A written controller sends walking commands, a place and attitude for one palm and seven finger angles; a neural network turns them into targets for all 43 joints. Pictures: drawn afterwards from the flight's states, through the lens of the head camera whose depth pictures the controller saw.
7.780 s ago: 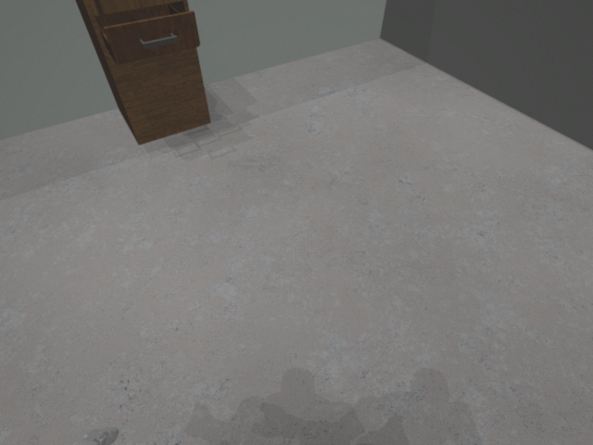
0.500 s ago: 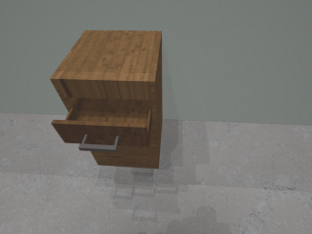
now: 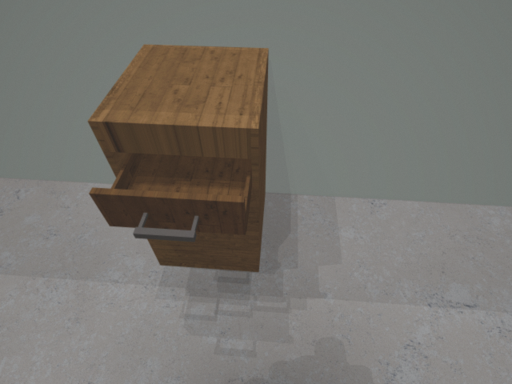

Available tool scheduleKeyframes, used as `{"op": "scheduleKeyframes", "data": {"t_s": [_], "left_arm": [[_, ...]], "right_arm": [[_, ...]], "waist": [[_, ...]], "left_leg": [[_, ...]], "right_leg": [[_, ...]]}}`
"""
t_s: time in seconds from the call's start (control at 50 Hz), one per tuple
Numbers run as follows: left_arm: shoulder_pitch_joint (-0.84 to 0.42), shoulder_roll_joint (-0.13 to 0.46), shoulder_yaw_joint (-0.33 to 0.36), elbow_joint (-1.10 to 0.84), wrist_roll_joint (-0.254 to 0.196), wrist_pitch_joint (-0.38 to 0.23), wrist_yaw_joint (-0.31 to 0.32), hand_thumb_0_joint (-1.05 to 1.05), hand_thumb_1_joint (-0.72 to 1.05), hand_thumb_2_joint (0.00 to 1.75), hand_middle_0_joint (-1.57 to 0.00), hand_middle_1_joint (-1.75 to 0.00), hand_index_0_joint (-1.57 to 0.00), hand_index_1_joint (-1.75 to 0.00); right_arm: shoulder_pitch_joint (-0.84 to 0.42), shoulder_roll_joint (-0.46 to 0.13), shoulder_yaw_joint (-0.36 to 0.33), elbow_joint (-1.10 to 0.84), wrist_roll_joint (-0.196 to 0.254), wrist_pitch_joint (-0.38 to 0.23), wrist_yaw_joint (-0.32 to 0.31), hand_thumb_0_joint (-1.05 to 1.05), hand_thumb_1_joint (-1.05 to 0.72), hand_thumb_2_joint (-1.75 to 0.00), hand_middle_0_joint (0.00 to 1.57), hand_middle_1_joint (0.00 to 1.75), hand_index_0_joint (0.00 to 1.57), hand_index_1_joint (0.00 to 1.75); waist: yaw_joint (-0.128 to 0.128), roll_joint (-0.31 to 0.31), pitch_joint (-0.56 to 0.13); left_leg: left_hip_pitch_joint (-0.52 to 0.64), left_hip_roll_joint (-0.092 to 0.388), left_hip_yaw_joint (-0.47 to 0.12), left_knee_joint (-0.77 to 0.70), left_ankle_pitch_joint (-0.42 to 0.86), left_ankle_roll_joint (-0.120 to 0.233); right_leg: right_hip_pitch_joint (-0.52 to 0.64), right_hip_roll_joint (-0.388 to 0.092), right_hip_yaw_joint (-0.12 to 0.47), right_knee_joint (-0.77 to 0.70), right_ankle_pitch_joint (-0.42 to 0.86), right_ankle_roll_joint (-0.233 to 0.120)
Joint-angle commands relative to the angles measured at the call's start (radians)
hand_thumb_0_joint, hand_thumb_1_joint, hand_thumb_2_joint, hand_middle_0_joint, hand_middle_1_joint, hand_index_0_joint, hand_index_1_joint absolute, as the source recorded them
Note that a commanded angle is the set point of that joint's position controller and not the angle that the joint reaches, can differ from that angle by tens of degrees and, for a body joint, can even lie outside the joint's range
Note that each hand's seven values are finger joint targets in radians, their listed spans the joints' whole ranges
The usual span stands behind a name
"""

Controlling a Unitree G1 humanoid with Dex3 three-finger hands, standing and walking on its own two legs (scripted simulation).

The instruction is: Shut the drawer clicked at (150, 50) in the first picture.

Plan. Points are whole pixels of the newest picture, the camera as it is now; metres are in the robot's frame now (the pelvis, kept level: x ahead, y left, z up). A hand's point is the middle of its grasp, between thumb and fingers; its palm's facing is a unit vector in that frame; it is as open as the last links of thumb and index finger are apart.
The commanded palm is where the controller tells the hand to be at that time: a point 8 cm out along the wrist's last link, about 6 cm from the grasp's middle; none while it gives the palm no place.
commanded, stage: look again from close up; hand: left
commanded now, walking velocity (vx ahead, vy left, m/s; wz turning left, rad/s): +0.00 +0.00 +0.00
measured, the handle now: (167, 226) +0.50 +0.26 -0.18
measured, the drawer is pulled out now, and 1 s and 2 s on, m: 0.15 0.15 0.15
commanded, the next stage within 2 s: shuffle to correct the standing spot in 0.36 s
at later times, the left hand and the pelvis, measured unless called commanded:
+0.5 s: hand out of the picture -0.04 +0.21 -0.18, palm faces +0.05 -0.98 -0.17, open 7.4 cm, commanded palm none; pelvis -0.01 +0.05 +0.00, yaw +0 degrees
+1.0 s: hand out of the picture +0.03 +0.21 -0.18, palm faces +0.06 -0.99 -0.14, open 7.4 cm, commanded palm none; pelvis +0.05 +0.06 -0.01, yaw +0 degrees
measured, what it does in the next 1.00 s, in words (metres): shifts its weight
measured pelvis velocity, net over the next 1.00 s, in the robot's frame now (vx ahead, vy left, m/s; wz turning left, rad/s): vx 0.05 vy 0.06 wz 0.00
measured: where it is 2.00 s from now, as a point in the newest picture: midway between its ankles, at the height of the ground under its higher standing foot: outside the picture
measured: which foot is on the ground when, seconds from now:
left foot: down 0.00-1.00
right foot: down 0.00-1.00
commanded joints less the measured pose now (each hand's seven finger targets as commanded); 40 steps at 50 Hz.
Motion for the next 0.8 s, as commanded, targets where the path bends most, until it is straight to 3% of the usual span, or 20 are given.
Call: {"op": "scheduleKeyframes", "data": {"t_s": [0.0, 0.02, 0.06, 0.1, 0.14, 0.16, 0.24, 0.44, 0.52, 0.56, 0.6, 0.66, 0.7, 0.74, 0.76, 0.78], "left_arm": [[0.015, 0.119, 0.012, -0.052, 0.000, -0.005, 0.003, 0.00, 0.90, 0.90, -0.20, -0.30, -0.20, -0.30], [0.022, 0.114, 0.010, -0.055, 0.002, -0.002, 0.001, 0.00, 0.90, 0.90, -0.20, -0.30, -0.20, -0.30], [0.043, 0.114, 0.011, -0.057, 0.002, 0.002, -0.002, 0.00, 0.90, 0.90, -0.20, -0.30, -0.20, -0.30], [0.056, 0.112, 0.011, -0.058, 0.004, 0.004, -0.003, 0.00, 0.90, 0.90, -0.20, -0.30, -0.20, -0.30], [0.069, 0.102, 0.010, -0.063, 0.003, 0.006, -0.006, 0.00, 0.90, 0.90, -0.20, -0.30, -0.20, -0.30], [0.070, 0.101, 0.008, -0.062, 0.002, 0.007, -0.007, 0.00, 0.90, 0.90, -0.20, -0.30, -0.20, -0.30], [0.084, 0.092, 0.007, -0.069, 0.006, 0.011, -0.010, 0.00, 0.90, 0.90, -0.20, -0.30, -0.20, -0.30], [0.104, 0.081, 0.005, -0.063, 0.006, 0.008, -0.010, 0.00, 0.90, 0.90, -0.20, -0.30, -0.20, -0.30], [0.111, 0.082, 0.012, -0.064, 0.018, 0.011, -0.016, 0.00, 0.90, 0.90, -0.20, -0.30, -0.20, -0.30], [0.135, 0.079, 0.017, -0.065, 0.021, 0.008, -0.020, 0.00, 0.90, 0.90, -0.20, -0.30, -0.20, -0.30], [0.147, 0.093, 0.024, -0.065, 0.020, 0.004, -0.021, 0.00, 0.90, 0.90, -0.20, -0.30, -0.20, -0.30], [0.161, 0.116, 0.037, -0.067, 0.012, -0.001, -0.019, 0.00, 0.90, 0.90, -0.20, -0.30, -0.20, -0.30], [0.169, 0.137, 0.048, -0.068, 0.010, -0.002, -0.016, 0.00, 0.90, 0.90, -0.20, -0.30, -0.20, -0.30], [0.156, 0.136, 0.056, -0.077, 0.011, -0.004, -0.014, 0.00, 0.90, 0.90, -0.20, -0.30, -0.20, -0.30], [0.142, 0.124, 0.055, -0.079, 0.011, -0.004, -0.015, 0.00, 0.90, 0.90, -0.20, -0.30, -0.20, -0.30], [0.129, 0.103, 0.049, -0.079, 0.012, -0.004, -0.019, 0.00, 0.90, 0.90, -0.20, -0.30, -0.20, -0.30]], "right_arm": [[0.087, -0.047, -0.005, -0.050, -0.008, -0.009, 0.001, 0.00, -0.90, -0.90, 0.20, 0.30, 0.20, 0.30], [0.081, -0.051, -0.002, -0.050, -0.009, -0.008, 0.005, 0.00, -0.90, -0.90, 0.20, 0.30, 0.20, 0.30], [0.087, -0.058, -0.002, -0.059, -0.011, -0.009, 0.006, 0.00, -0.90, -0.90, 0.20, 0.30, 0.20, 0.30], [0.094, -0.069, -0.003, -0.064, -0.011, -0.017, 0.005, 0.00, -0.90, -0.90, 0.20, 0.30, 0.20, 0.30], [0.082, -0.076, -0.002, -0.064, -0.011, -0.023, 0.002, 0.00, -0.90, -0.90, 0.20, 0.30, 0.20, 0.30], [0.079, -0.082, -0.001, -0.068, -0.010, -0.023, 0.002, 0.00, -0.90, -0.90, 0.20, 0.30, 0.20, 0.30], [0.072, -0.092, -0.003, -0.067, -0.011, -0.025, 0.002, 0.00, -0.90, -0.90, 0.20, 0.30, 0.20, 0.30], [0.077, -0.086, -0.002, -0.044, -0.007, -0.028, 0.002, 0.00, -0.90, -0.90, 0.20, 0.30, 0.20, 0.30], [0.085, -0.103, -0.006, -0.031, -0.013, -0.017, 0.005, 0.00, -0.90, -0.90, 0.20, 0.30, 0.20, 0.30], [0.070, -0.101, -0.010, -0.039, -0.014, -0.014, 0.008, 0.00, -0.90, -0.90, 0.20, 0.30, 0.20, 0.30], [0.074, -0.086, -0.008, -0.044, -0.014, -0.014, 0.011, 0.00, -0.90, -0.90, 0.20, 0.30, 0.20, 0.30], [0.088, -0.057, -0.005, -0.049, -0.016, -0.017, 0.013, 0.00, -0.90, -0.90, 0.20, 0.30, 0.20, 0.30], [0.100, -0.040, -0.004, -0.053, -0.017, -0.019, 0.014, 0.00, -0.90, -0.90, 0.20, 0.30, 0.20, 0.30], [0.114, -0.026, -0.002, -0.052, -0.016, -0.028, 0.016, 0.00, -0.90, -0.90, 0.20, 0.30, 0.20, 0.30], [0.134, -0.026, 0.001, -0.045, -0.014, -0.036, 0.016, 0.00, -0.90, -0.90, 0.20, 0.30, 0.20, 0.30], [0.163, -0.039, 0.001, -0.025, -0.011, -0.047, 0.014, 0.00, -0.90, -0.90, 0.20, 0.30, 0.20, 0.30]], "waist": [[-0.023, -0.071, 0.034], [-0.015, -0.034, 0.093], [-0.007, -0.026, 0.121], [-0.003, 0.010, 0.089], [0.007, -0.007, 0.067], [0.010, -0.029, 0.076], [0.019, -0.012, 0.088], [0.017, -0.035, 0.049], [0.019, 0.007, 0.073], [0.030, -0.017, 0.098], [0.032, -0.082, 0.121], [0.025, -0.144, 0.115], [0.019, -0.182, 0.104], [0.007, -0.155, 0.089], [-0.004, -0.114, 0.081], [-0.012, -0.026, 0.057]], "left_leg": [[-0.033, 0.030, -0.038, -0.043, 0.034, 0.027], [-0.077, 0.032, -0.057, -0.065, 0.028, 0.031], [-0.146, 0.031, -0.078, -0.110, -0.049, 0.039], [-0.155, 0.041, -0.098, -0.143, -0.056, 0.045], [-0.179, 0.047, -0.121, -0.174, -0.092, 0.050], [-0.193, 0.047, -0.126, -0.184, -0.113, 0.052], [-0.227, 0.054, -0.147, -0.231, -0.161, 0.058], [-0.178, 0.049, -0.135, -0.229, -0.106, 0.061], [-0.202, 0.055, -0.148, -0.248, -0.324, 0.078], [-0.233, 0.046, -0.139, -0.223, -0.359, 0.089], [-0.250, 0.016, -0.109, -0.163, -0.325, 0.084], [-0.240, -0.047, -0.035, -0.024, -0.231, 0.066], [-0.223, -0.068, 0.012, 0.054, -0.161, 0.059], [-0.162, -0.061, 0.022, 0.031, -0.110, 0.060], [-0.109, -0.054, 0.006, -0.030, -0.072, 0.063], [-0.044, -0.017, -0.046, -0.084, 0.014, 0.075]], "right_leg": [[-0.072, -0.169, 0.143, -0.098, -0.067, -0.020], [-0.109, -0.148, 0.147, -0.102, -0.149, -0.012], [-0.094, -0.131, 0.146, -0.089, -0.187, -0.005], [-0.052, -0.123, 0.129, -0.057, -0.129, -0.001], [-0.004, -0.117, 0.114, -0.032, -0.081, 0.005], [0.004, -0.116, 0.112, -0.030, -0.078, 0.008], [0.028, -0.114, 0.093, -0.008, -0.035, 0.015], [0.042, -0.127, 0.094, -0.017, 0.006, 0.020], [0.008, -0.107, 0.067, 0.025, -0.179, 0.010], [-0.001, -0.108, 0.087, 0.019, -0.230, 0.002], [-0.015, -0.129, 0.143, -0.022, -0.287, -0.016], [-0.043, -0.198, 0.260, -0.103, -0.406, -0.056], [-0.047, -0.245, 0.303, -0.149, -0.432, -0.081], [-0.073, -0.251, 0.279, -0.129, -0.367, -0.087], [-0.086, -0.221, 0.226, -0.072, -0.282, -0.078], [-0.100, -0.164, 0.143, 0.023, -0.189, -0.052]]}}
